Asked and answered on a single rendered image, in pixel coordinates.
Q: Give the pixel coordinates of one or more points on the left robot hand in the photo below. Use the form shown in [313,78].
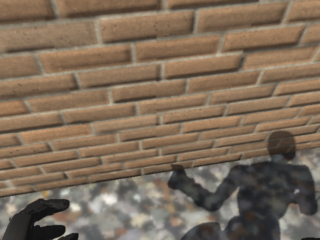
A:
[21,225]

